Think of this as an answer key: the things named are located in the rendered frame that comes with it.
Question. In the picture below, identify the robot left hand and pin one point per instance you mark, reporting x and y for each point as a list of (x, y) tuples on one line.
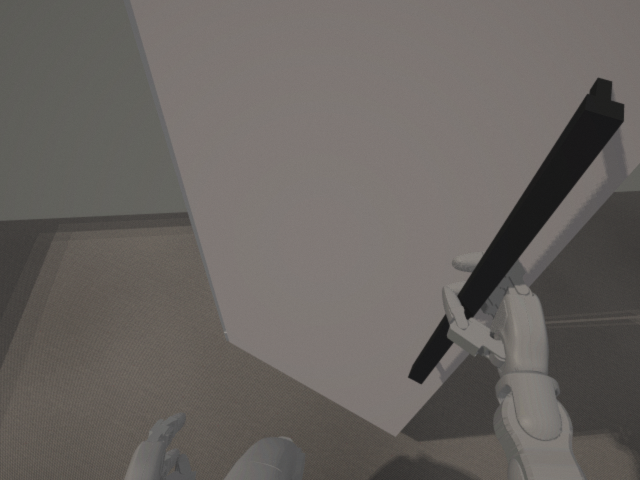
[(150, 460)]

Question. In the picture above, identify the fridge door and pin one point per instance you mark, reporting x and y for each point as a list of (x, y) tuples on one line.
[(337, 155)]

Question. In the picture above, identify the robot right hand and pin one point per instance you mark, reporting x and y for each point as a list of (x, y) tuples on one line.
[(518, 319)]

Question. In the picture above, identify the handle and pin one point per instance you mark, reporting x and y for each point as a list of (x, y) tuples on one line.
[(591, 127)]

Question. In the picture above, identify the robot left thigh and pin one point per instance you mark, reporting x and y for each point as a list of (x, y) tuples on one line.
[(270, 458)]

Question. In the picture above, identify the right robot forearm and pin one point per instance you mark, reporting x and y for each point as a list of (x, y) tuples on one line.
[(534, 428)]

